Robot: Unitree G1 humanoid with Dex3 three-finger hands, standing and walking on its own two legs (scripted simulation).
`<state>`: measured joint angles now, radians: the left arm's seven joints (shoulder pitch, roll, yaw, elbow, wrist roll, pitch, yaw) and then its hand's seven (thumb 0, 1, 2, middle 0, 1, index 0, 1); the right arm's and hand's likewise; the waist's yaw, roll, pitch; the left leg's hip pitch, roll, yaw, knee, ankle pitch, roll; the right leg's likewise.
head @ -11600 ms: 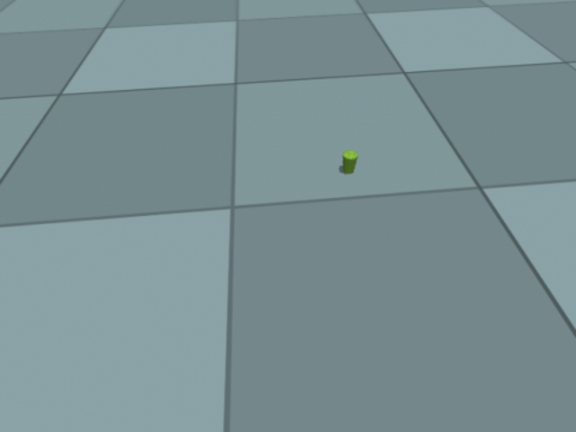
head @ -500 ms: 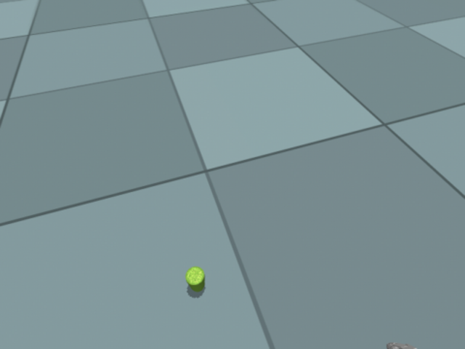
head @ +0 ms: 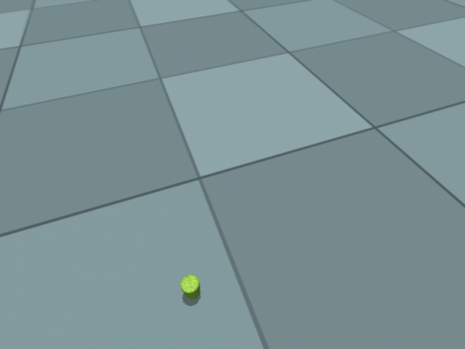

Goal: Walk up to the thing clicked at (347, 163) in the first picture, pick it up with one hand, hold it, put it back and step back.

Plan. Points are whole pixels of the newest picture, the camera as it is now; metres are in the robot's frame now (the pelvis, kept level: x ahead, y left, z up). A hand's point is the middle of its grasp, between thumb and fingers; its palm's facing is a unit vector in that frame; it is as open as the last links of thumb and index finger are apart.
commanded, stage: stand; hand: left
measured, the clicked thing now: (191, 288) +0.52 +0.21 -0.73
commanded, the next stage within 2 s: none
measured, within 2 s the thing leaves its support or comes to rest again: neither
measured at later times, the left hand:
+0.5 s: hand out of the picture +0.09 +0.25 -0.15, palm faces -0.02 -0.94 -0.34, open 7.4 cm
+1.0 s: hand out of the picture +0.10 +0.26 -0.15, palm faces -0.01 -0.94 -0.35, open 7.4 cm
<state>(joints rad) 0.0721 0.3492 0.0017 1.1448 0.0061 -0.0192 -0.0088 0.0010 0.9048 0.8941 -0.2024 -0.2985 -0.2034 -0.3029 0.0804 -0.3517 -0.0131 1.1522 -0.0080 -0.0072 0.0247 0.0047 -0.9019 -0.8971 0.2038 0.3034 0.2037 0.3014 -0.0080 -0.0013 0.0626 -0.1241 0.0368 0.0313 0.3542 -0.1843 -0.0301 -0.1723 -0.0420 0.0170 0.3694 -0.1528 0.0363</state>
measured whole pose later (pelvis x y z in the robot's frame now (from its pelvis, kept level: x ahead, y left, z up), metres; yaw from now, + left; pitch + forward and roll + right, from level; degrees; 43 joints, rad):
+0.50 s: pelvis +0.01 +0.00 +0.00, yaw +0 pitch -2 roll +0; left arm 0.09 0.35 0.00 1.13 0.01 -0.01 -0.01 0.00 0.91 0.89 -0.20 -0.30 -0.20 -0.30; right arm 0.09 -0.35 -0.01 1.14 -0.01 -0.01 0.02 0.00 -0.90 -0.90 0.20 0.30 0.20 0.30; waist 0.00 0.00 0.06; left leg -0.12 0.04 0.03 0.34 -0.19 -0.03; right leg -0.16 -0.04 0.01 0.35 -0.16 0.03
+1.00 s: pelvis +0.02 +0.00 +0.00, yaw +0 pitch -2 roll +0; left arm 0.10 0.35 0.00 1.13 0.01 -0.01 -0.01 0.00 0.91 0.89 -0.20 -0.30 -0.20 -0.30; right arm 0.08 -0.35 0.00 1.13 0.00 -0.01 0.02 0.00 -0.90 -0.90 0.20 0.30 0.20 0.30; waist 0.00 0.00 0.05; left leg -0.09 0.04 0.03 0.33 -0.20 -0.03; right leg -0.14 -0.04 0.01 0.34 -0.17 0.04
